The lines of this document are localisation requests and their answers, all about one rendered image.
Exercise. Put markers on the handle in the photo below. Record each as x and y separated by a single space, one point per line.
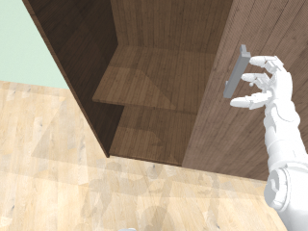
237 72

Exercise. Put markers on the right robot upper arm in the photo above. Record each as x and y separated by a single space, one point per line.
286 192

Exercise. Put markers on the right robot forearm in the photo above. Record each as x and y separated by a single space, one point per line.
282 138

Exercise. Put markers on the wardrobe door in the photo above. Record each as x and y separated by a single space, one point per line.
231 140

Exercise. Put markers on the right robot hand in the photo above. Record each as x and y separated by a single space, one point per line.
279 86

